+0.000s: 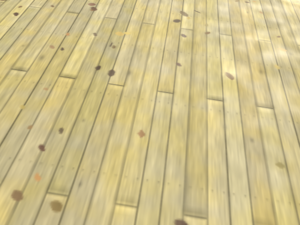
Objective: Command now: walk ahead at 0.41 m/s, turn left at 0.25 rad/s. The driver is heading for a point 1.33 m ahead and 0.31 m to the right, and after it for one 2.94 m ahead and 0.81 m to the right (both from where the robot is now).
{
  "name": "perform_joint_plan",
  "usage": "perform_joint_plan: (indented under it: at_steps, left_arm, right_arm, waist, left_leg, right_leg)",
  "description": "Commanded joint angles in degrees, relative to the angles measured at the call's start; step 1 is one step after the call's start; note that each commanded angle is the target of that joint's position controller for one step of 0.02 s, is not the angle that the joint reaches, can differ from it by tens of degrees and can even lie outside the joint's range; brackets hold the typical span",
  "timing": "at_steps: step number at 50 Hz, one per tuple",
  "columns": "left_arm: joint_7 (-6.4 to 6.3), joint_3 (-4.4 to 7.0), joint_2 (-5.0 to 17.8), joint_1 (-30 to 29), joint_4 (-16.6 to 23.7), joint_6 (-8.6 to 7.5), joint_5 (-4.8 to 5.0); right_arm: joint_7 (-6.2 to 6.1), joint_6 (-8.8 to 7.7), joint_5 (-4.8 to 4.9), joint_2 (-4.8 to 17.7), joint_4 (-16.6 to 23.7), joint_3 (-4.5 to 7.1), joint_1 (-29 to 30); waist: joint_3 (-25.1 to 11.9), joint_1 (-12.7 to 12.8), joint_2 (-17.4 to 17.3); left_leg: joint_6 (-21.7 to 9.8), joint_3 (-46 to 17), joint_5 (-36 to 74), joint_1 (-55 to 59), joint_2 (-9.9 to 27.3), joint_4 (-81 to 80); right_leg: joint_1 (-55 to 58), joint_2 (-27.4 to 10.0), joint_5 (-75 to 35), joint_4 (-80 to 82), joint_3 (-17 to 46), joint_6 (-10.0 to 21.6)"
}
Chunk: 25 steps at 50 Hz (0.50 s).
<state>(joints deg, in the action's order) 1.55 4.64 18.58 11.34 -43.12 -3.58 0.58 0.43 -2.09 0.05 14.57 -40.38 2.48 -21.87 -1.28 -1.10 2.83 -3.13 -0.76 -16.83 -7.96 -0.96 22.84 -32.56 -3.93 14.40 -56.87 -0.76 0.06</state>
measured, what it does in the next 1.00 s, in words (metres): walks ahead: right foot, then left foot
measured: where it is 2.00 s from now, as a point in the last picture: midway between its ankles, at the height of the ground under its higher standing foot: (180, 133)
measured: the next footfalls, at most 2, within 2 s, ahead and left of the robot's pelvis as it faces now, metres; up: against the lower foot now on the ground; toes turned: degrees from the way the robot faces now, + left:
right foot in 0.34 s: +0.36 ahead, -0.12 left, +0.00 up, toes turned +0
left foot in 0.82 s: +0.63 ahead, +0.13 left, +0.00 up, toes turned -8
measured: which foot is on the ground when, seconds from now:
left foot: down 0.00-0.36, up 0.38-0.80, down 0.82-1.00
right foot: up 0.00-0.32, down 0.34-0.82, up 0.84-1.00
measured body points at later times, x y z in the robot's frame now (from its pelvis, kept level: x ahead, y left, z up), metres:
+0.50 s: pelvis +0.27 -0.04 -0.01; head +0.30 -0.04 +0.44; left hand +0.39 +0.23 -0.12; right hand +0.35 -0.31 -0.13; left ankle +0.19 +0.10 -0.65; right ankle +0.32 -0.12 -0.75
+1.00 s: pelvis +0.55 +0.03 +0.00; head +0.57 +0.04 +0.44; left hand +0.70 +0.29 -0.12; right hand +0.60 -0.27 -0.10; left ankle +0.59 +0.13 -0.75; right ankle +0.50 -0.12 -0.66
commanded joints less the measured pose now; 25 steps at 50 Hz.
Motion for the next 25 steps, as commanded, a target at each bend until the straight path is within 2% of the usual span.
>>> perform_joint_plan:
  at_steps: [1,3,6,9,11,13,14,15,16,17,18,19,20,21,22,23,24,25]
  left_arm:
    - [0.39,0.78,3.90,-6.84,4.70,-1.59,-0.46]
    - [0.48,0.16,2.43,-8.45,4.91,-1.41,-0.21]
    - [1.11,-0.68,1.03,-13.42,6.34,-1.52,0.37]
    - [2.16,-1.24,0.50,-17.94,8.00,-1.99,0.72]
    - [2.79,-1.44,0.60,-19.33,8.83,-2.39,0.74]
    - [3.11,-1.24,1.44,-18.22,8.92,-2.68,0.56]
    - [2.92,-0.84,2.40,-16.17,8.55,-2.68,0.36]
    - [2.46,-0.16,3.82,-12.36,7.74,-2.54,0.10]
    - [1.78,0.95,6.00,-3.95,5.63,-2.36,0.04]
    - [0.98,1.66,8.46,6.67,3.48,-2.09,-0.35]
    - [0.72,2.93,13.53,13.70,2.00,-1.92,-1.30]
    - [0.83,1.52,8.43,14.35,1.03,-1.95,-0.33]
    - [0.34,0.77,6.45,9.17,1.31,-1.64,0.24]
    - [-0.02,0.35,5.17,5.25,1.77,-1.35,0.16]
    - [0.03,0.00,4.18,2.40,1.85,-1.36,-0.38]
    - [0.13,-0.47,2.84,0.63,2.16,-1.74,-1.16]
    - [0.21,-0.51,2.60,-0.36,2.07,-2.00,-1.27]
    - [0.34,-0.41,2.93,-0.38,1.73,-2.41,-0.87]
  right_arm:
    - [-0.81,-1.66,-0.12,9.25,3.12,2.26,0.47]
    - [-1.11,-1.68,-0.04,9.23,2.01,2.21,-0.89]
    - [-1.34,-1.72,0.12,9.61,0.15,2.25,-3.13]
    - [-1.39,-1.61,0.51,10.11,-1.87,2.37,-5.48]
    - [-1.45,-1.32,0.82,10.44,-3.04,2.52,-6.17]
    - [-1.66,-0.96,1.04,10.95,-3.81,2.72,-5.73]
    - [-1.79,-0.80,0.97,11.63,-3.92,2.88,-5.16]
    - [-1.95,-0.54,0.86,12.36,-4.02,3.07,-4.80]
    - [-2.04,-0.15,0.72,12.19,-3.97,2.84,-3.76]
    - [-2.17,-0.18,0.05,11.13,-3.24,2.23,-3.64]
    - [-1.47,-1.12,-0.04,3.48,-2.26,0.19,-11.11]
    - [-1.07,-2.48,0.78,6.52,-3.62,0.54,-9.13]
    - [-0.52,-3.17,2.58,10.33,-1.39,1.76,-2.07]
    - [-0.42,-3.72,2.62,10.28,-0.18,1.42,2.34]
    - [-0.56,-3.86,1.69,9.42,0.18,1.50,4.59]
    - [-0.70,-3.36,1.13,8.94,-0.35,1.81,3.75]
    - [-0.72,-2.70,1.09,7.65,-1.14,1.65,1.72]
    - [-0.91,-2.18,0.80,6.36,-1.41,1.37,0.86]
  waist:
    - [3.95,-0.83,-8.94]
    - [3.93,-1.35,-8.38]
    - [6.02,-3.16,-9.04]
    - [8.53,-4.52,-8.43]
    - [9.35,-4.36,-8.42]
    - [8.27,-2.90,-8.94]
    - [6.19,-1.54,-9.88]
    - [2.59,0.60,-11.22]
    - [-3.17,5.24,-10.93]
    - [-11.17,9.64,-9.30]
    - [-21.98,6.94,7.05]
    - [-25.94,8.51,9.76]
    - [-13.66,7.88,7.31]
    - [-6.76,6.32,1.74]
    - [-1.93,4.18,-1.37]
    - [-0.27,1.93,-0.56]
    - [-0.12,0.48,0.74]
    - [0.35,-0.25,1.19]
  left_leg:
    - [-8.56,-13.25,11.86,8.83,13.03,-13.98]
    - [-7.70,-9.40,16.89,8.47,11.73,-13.91]
    - [-7.06,-6.73,17.22,6.78,11.12,-14.83]
    - [-7.48,-6.81,17.16,8.18,12.75,-14.80]
    - [-7.44,-7.07,20.36,10.80,14.28,-13.42]
    - [-6.54,-6.89,28.31,13.63,15.25,-10.45]
    - [-5.92,-6.46,38.42,14.73,15.06,-7.33]
    - [-5.30,-5.92,50.87,15.53,14.49,-2.12]
    - [-3.92,-3.84,59.21,13.41,12.30,7.86]
    - [-2.34,-3.78,49.56,1.64,10.62,21.99]
    - [2.25,-2.48,12.28,-22.12,-0.34,47.78]
    - [1.91,-10.36,-14.35,-28.03,-3.38,55.61]
    - [1.58,-8.96,-12.44,-33.83,0.61,57.81]
    - [0.95,-6.44,-7.52,-33.24,3.91,54.67]
    - [0.98,-4.85,-4.17,-31.65,6.05,50.46]
    - [0.96,-5.01,-1.77,-27.91,7.87,47.74]
    - [1.34,-4.94,-0.75,-25.12,8.46,46.37]
    - [1.94,-4.30,-0.53,-24.06,8.73,44.53]
  right_leg:
    - [-14.78,-1.48,-10.06,2.74,1.49,-1.29]
    - [-12.78,-0.69,-14.43,8.32,0.91,-1.94]
    - [-9.46,0.57,-19.56,17.29,-0.12,-1.92]
    - [-8.61,1.42,-20.27,23.28,-0.67,-0.72]
    - [-8.51,1.85,-18.19,25.85,-0.74,0.73]
    - [-5.85,2.70,-14.75,27.80,-1.15,2.51]
    - [-1.96,4.16,-12.51,27.88,-2.18,3.53]
    - [4.09,6.17,-10.28,27.27,-3.75,4.79]
    - [16.00,7.60,-11.89,28.39,-5.08,6.80]
    - [35.77,0.85,-14.21,25.08,1.95,10.15]
    - [59.07,-15.86,-2.42,27.77,31.14,20.36]
    - [60.02,-18.52,3.44,37.42,45.29,20.83]
    - [51.15,-16.49,6.90,39.31,36.04,17.65]
    - [41.06,-14.26,4.45,40.92,28.41,15.73]
    - [32.32,-12.04,-0.16,42.87,23.57,14.78]
    - [26.57,-9.92,-4.45,44.72,19.72,14.16]
    - [23.16,-9.07,-5.88,46.56,17.76,14.52]
    - [20.74,-8.47,-7.92,47.98,16.52,15.32]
